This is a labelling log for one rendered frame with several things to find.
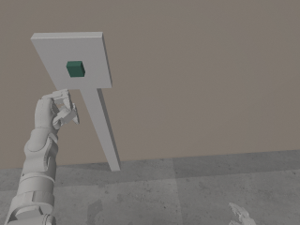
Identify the robot left hand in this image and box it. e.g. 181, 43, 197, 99
35, 89, 80, 134

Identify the robot left forearm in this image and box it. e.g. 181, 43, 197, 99
4, 127, 59, 225

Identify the button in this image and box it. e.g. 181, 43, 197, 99
66, 61, 85, 78

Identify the robot left upper arm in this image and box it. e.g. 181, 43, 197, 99
7, 214, 56, 225

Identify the robot right hand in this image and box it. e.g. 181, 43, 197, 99
229, 202, 257, 225

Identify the panel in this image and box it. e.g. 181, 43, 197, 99
30, 32, 121, 172

